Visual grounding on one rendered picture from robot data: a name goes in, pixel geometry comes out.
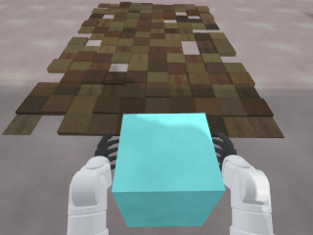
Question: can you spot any robot left forearm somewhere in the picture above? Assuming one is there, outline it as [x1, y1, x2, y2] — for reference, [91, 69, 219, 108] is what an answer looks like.
[67, 156, 112, 235]

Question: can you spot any robot right hand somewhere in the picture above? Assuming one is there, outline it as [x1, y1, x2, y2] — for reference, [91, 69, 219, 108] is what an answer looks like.
[212, 131, 237, 171]

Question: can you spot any robot right forearm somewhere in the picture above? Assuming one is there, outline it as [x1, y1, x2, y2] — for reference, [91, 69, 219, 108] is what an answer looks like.
[221, 155, 275, 235]

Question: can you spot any robot left hand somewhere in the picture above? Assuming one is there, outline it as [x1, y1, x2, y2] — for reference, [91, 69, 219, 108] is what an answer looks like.
[94, 132, 119, 169]

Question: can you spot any carton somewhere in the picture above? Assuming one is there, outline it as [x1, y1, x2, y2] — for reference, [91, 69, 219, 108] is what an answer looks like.
[112, 113, 226, 227]

